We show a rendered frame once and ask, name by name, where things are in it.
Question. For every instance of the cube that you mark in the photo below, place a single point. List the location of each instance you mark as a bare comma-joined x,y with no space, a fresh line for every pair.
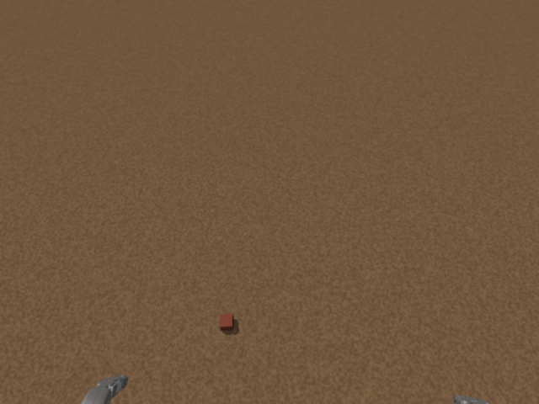
226,322

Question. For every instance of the left robot hand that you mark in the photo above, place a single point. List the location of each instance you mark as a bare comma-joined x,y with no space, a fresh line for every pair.
106,389

